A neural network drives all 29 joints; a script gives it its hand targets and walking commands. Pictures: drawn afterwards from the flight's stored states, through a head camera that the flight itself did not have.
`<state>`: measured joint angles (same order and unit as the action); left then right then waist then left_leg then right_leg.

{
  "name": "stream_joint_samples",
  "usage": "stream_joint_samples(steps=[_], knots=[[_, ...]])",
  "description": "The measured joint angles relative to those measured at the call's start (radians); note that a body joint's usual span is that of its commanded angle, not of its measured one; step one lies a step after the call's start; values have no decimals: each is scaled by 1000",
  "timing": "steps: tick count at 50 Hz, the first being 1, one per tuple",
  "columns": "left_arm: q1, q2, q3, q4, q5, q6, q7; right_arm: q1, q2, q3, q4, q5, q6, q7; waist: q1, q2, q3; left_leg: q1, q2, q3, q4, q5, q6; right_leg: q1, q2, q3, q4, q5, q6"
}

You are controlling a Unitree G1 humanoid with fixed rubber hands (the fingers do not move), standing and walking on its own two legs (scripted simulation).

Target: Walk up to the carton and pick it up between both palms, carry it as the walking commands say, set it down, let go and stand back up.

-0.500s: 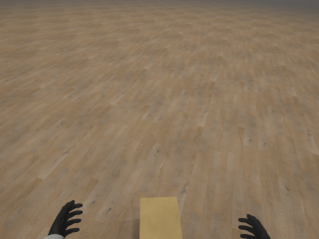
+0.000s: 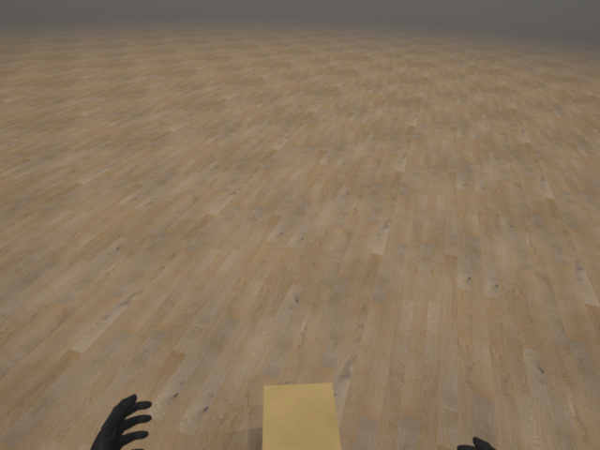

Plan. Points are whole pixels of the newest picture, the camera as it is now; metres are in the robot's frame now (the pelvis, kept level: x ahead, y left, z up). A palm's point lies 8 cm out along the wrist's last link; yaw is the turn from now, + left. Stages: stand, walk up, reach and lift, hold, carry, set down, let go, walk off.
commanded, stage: stand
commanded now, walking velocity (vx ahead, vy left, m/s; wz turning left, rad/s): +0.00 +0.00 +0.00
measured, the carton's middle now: (299, 442) +0.42 -0.03 -0.64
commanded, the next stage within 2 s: none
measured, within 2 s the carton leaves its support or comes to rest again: neither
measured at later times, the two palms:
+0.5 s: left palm out of the picture +0.14 +0.25 -0.06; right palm out of the picture +0.06 -0.27 -0.08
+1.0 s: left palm out of the picture +0.13 +0.25 -0.07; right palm out of the picture +0.06 -0.27 -0.09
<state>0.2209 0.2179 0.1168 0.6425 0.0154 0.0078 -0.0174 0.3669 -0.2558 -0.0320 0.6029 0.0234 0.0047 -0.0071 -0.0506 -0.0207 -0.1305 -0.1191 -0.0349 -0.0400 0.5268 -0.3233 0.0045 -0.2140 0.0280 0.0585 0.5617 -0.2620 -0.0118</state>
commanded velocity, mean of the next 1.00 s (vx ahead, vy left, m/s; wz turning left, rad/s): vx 0.00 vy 0.00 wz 0.00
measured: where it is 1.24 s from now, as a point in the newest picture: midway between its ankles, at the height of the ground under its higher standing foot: outside the picture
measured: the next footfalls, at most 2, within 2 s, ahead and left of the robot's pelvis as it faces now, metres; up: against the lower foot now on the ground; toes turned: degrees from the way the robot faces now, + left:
none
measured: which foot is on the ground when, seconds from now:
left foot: down 0.00-1.00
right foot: down 0.00-1.00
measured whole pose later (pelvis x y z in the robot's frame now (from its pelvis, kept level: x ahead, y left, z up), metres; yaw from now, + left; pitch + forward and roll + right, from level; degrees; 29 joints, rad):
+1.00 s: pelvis -0.02 +0.00 +0.00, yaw +0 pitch -6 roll +1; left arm 0.22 0.23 0.12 0.66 0.02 -0.01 -0.02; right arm 0.37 -0.26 -0.03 0.64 0.02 -0.01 -0.01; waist -0.05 -0.02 -0.04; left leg -0.14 -0.03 -0.04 0.54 -0.30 0.00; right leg -0.23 0.03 0.06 0.56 -0.23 -0.01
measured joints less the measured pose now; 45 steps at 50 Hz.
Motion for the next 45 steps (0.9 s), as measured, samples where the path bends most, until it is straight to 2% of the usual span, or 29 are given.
stream_joint_samples(steps=[45], knots=[[2,8,0,21,0,-19,2,0,0,0,40,0,-14,0,0,0,94,-23,0,1,9,24,0,-19,0,0,0,29,-2]])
